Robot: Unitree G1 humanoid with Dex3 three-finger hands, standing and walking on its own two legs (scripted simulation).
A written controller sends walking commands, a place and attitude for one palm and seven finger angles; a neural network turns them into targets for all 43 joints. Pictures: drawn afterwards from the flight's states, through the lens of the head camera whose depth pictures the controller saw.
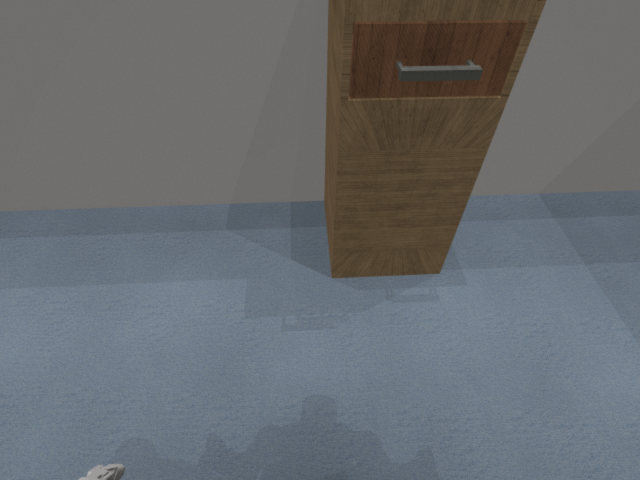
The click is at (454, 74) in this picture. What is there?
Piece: drawer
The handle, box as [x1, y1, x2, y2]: [396, 60, 482, 80]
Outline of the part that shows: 482,70 479,65 474,65 470,60 467,60 465,65 454,66 403,66 400,61 396,62 396,66 399,71 399,80 479,79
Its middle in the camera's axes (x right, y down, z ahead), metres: +0.27 -0.40 +0.90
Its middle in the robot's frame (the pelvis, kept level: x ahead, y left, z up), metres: +0.96 -0.22 +0.08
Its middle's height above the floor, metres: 0.85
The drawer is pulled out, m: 0.00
